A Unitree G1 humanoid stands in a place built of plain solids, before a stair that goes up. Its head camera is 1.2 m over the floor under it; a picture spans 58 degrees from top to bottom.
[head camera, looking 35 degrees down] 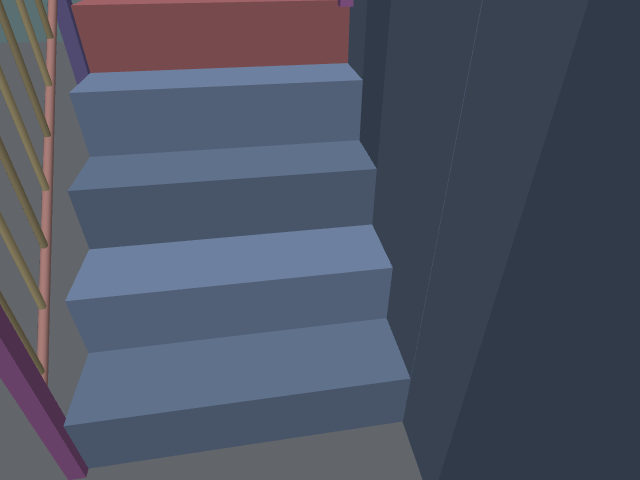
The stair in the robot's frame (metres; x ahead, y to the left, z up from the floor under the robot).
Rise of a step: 0.20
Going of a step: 0.23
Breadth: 0.90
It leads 9 degrees to the left of straight ahead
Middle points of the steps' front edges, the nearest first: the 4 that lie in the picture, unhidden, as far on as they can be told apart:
0.68 0.20 0.21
0.92 0.23 0.41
1.15 0.27 0.62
1.38 0.31 0.82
